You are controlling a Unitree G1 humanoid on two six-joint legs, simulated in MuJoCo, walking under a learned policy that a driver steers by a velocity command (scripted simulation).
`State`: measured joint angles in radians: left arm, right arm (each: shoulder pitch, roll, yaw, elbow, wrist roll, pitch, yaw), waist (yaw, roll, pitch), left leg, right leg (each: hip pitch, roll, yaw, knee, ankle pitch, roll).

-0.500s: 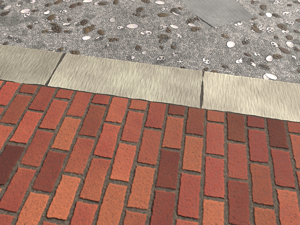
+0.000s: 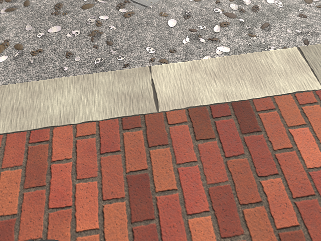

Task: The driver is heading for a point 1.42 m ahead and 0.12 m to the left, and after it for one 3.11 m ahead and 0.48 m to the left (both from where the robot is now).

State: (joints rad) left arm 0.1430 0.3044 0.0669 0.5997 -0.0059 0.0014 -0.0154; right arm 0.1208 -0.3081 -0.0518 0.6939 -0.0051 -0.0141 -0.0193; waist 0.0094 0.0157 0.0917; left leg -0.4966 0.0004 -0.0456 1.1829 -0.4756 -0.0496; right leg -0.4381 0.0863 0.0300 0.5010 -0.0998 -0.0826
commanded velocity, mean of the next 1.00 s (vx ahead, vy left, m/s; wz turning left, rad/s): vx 0.30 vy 0.00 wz -0.11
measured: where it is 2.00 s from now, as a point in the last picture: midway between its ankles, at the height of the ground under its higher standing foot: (167, 133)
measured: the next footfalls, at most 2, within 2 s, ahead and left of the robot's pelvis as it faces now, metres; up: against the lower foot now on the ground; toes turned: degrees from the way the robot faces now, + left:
left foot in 0.28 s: +0.12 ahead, +0.16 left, +0.00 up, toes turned -12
right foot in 0.72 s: +0.23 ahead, -0.14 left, +0.00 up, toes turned -11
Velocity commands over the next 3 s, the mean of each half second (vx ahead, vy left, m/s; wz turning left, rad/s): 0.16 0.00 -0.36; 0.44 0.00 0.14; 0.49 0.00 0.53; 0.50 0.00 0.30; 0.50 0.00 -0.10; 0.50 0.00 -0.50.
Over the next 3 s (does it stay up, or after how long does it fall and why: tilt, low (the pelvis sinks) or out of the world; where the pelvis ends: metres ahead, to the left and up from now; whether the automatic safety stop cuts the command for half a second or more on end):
stays up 1.49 0.10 -0.17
